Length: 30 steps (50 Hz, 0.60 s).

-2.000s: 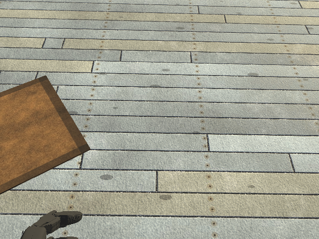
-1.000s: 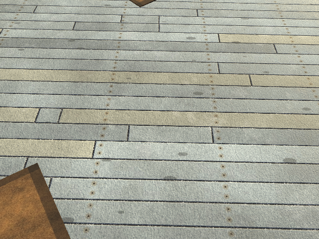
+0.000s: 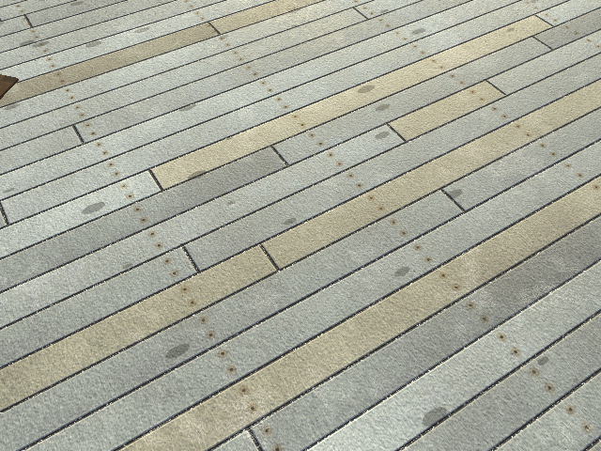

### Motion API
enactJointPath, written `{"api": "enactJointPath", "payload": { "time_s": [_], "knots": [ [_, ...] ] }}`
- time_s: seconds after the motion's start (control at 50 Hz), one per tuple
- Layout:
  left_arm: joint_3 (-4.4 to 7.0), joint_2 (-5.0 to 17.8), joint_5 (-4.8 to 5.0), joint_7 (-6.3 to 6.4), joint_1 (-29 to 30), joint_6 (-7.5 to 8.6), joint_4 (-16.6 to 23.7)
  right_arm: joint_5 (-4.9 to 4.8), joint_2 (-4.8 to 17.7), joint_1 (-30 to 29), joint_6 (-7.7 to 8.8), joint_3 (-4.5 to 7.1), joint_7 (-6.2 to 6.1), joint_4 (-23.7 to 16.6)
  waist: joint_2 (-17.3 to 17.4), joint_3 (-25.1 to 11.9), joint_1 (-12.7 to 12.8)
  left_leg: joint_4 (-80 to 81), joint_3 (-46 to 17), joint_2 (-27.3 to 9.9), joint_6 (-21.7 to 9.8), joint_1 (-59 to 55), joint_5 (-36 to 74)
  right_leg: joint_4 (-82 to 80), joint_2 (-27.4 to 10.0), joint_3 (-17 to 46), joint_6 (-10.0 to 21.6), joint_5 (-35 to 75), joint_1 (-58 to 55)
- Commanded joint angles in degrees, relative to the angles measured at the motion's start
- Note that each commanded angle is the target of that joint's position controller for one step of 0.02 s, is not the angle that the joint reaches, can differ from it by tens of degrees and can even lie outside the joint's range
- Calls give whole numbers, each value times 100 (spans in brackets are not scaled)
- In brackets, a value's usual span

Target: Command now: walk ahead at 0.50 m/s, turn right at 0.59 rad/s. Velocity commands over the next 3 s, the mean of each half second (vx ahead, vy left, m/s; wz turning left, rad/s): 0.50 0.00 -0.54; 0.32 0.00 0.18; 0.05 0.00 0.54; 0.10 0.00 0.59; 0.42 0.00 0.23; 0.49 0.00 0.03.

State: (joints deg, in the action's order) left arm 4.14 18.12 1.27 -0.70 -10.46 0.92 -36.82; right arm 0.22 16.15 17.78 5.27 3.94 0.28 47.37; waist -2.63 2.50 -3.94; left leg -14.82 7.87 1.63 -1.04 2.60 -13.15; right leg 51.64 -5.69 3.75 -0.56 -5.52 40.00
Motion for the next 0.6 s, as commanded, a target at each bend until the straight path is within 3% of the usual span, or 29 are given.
{"api": "enactJointPath", "payload": {
  "time_s": [0.02, 0.08, 0.12, 0.16, 0.18, 0.2, 0.22, 0.24, 0.26, 0.28, 0.3, 0.32, 0.34, 0.38, 0.44, 0.48, 0.54, 0.6],
  "knots": [
    [-38, 57, -4, -121, 504, 123, 498, -43, 964, -355, 59, 205, -39, -368, 555, 80, -11, 631, -395, -1491, -817, 70, 1820, -853, -3, -239, 65, 759, -181],
    [-38, 80, 25, -219, 934, 122, 704, -125, 1097, -100, -33, 242, -41, -220, 556, 219, -108, 497, -176, -1653, -715, -426, 2088, -1379, 85, -428, 223, 575, -171],
    [17, 198, 8, -264, 955, 108, 803, -180, 1225, -85, -111, 282, -54, -184, 638, 156, 21, 103, 3, -1738, -611, -729, 3195, -1582, 275, -634, 414, 57, -420],
    [169, 478, -28, -257, 409, 56, 741, -221, 1408, -108, -191, 339, -99, -198, 831, -295, 432, -991, 220, -1708, -488, -845, 5073, -1640, 690, -943, 682, -520, -1353],
    [322, 722, -15, -215, -441, 30, 525, -242, 1387, -191, -228, 322, -125, -229, 733, -738, 935, -2078, 396, -1556, -341, -488, 5298, -1971, 930, -1020, 889, -258, -2532],
    [508, 1097, 5, -109, -1473, -29, 265, -146, 1195, -140, -209, 234, -153, -307, 349, -1260, 1402, -3683, 404, -1358, -112, 815, 3990, -2072, 645, -324, 1170, -111, -4340],
    [592, 1787, 77, -54, -1330, 7, 282, 111, 340, 411, -85, -54, -64, -672, -1304, -1752, 687, -5779, 119, -244, 237, 3513, -1569, -2430, -933, 2919, 2214, -1017, -6293],
    [451, 1348, 35, -75, -1522, 108, 480, -48, 730, -73, 129, -24, 16, -719, -773, -2579, 1088, -6555, -1249, -35, 193, 4146, -2138, -3280, -1359, 4454, 2519, -1861, -6596],
    [338, 1016, -22, -96, -1338, 190, 396, -267, 1033, -644, 238, 58, 68, -903, -457, -1736, 1177, -6482, -1339, -325, 77, 4612, -1575, -3430, -1187, 3616, 2182, -1518, -6082],
    [294, 901, -12, -92, -1036, 235, 383, -230, 946, -742, 300, 12, 53, -939, -43, -1195, 931, -5946, -1314, -559, 16, 4428, -1073, -3442, -946, 2956, 1976, -996, -5243],
    [249, 782, -28, -83, -663, 247, 429, -72, 930, -756, 316, 25, 12, -896, 223, -856, 685, -5430, -1300, -708, 72, 4090, -823, -3459, -744, 2482, 1853, -223, -4494],
    [198, 674, -107, -60, -407, 253, 506, 4, 965, -662, 264, 57, 0, -870, 176, -719, 469, -5182, -1345, -810, 123, 3669, -631, -3625, -628, 2239, 1847, 202, -3872],
    [192, 681, -142, -45, -265, 260, 537, 14, 971, -576, 200, 69, 8, -861, 40, -640, 341, -4998, -1346, -816, 195, 3391, -599, -3733, -578, 2171, 1895, 501, -3474],
    [158, 607, -100, 4, -228, 294, 435, 49, 804, -453, 81, 29, 20, -767, 65, -507, 258, -4498, -1158, -837, 365, 3193, -405, -3842, -457, 1606, 1856, 1092, -2987],
    [171, 718, -86, 93, -447, 303, 216, 78, 501, -996, 39, -94, 40, -878, 32, -276, 462, -3272, -1005, -758, 502, 3028, 849, -3952, -134, 940, 1603, 1153, -2584],
    [171, 762, -71, 107, -625, 300, 81, 39, 391, -1404, 60, -150, 80, -952, -63, -208, 662, -2447, -945, -605, 484, 2727, 1720, -3950, -7, 732, 1413, 699, -2487],
    [166, 801, -31, 86, -973, 314, -154, -58, 497, -1879, 93, -131, 130, -1089, -95, -33, 884, -1874, -993, -490, 369, 2688, 2077, -3924, -200, 936, 1355, 179, -2772],
    [170, 821, -40, 81, -1141, 283, -340, -76, 605, -2026, 119, -98, 202, -1182, -189, 57, 918, -1566, -994, -483, 96, 3093, 1617, -3656, -570, 1072, 1280, 434, -3617]
  ]
}}
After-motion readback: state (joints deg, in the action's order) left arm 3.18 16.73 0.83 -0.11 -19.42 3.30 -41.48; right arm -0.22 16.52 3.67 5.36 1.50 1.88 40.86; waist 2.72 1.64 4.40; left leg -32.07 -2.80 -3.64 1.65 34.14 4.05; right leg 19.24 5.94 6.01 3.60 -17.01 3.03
